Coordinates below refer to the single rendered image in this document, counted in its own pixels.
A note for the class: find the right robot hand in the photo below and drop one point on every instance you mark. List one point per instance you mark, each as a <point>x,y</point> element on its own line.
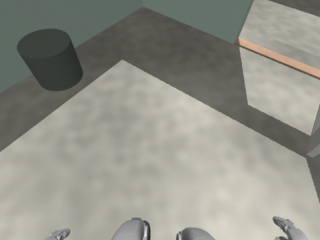
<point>288,227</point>

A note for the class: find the left robot hand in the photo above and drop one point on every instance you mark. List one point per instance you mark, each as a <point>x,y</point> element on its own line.
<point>59,234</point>

